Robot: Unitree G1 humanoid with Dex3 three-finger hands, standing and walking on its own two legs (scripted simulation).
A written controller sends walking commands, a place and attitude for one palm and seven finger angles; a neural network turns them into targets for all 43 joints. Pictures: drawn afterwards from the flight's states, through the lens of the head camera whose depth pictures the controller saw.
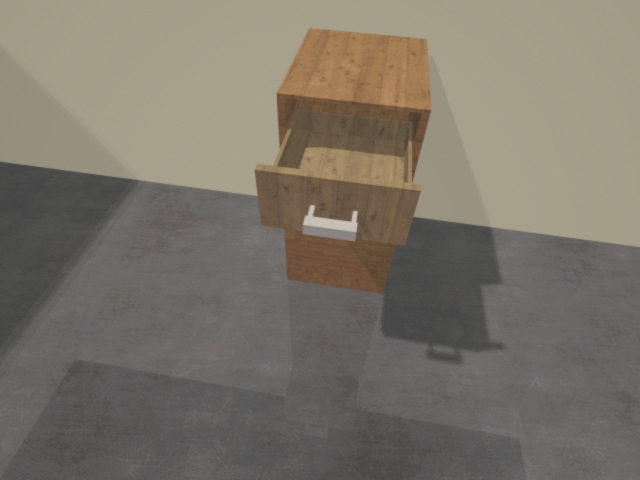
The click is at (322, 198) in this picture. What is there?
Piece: drawer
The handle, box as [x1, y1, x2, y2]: [303, 205, 357, 240]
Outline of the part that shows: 310,205 308,215 305,216 303,222 303,233 354,240 357,223 355,221 357,211 353,211 352,220 349,222 313,217 312,215 314,206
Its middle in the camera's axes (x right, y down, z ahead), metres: +0.02 -0.04 +0.79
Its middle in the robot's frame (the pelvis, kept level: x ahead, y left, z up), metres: +0.61 +0.01 -0.09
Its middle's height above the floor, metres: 0.68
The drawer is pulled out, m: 0.29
